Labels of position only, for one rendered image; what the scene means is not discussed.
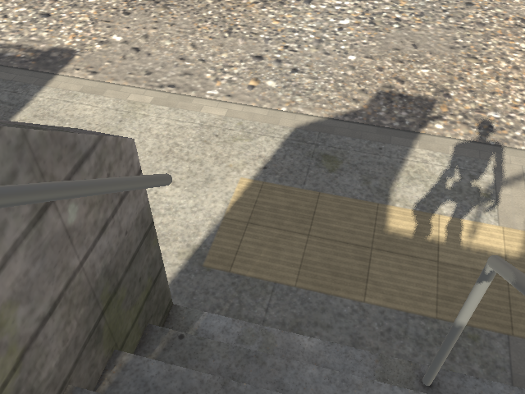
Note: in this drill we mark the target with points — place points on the stairs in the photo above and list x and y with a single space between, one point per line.
196 352

